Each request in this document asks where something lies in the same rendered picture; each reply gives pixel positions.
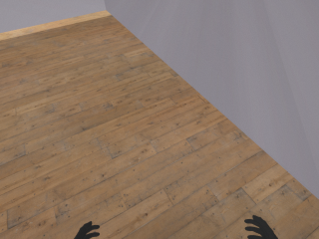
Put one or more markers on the robot right hand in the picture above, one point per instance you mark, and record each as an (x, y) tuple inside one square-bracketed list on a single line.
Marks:
[(264, 230)]

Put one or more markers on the robot left hand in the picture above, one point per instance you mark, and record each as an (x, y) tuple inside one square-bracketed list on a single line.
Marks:
[(87, 227)]

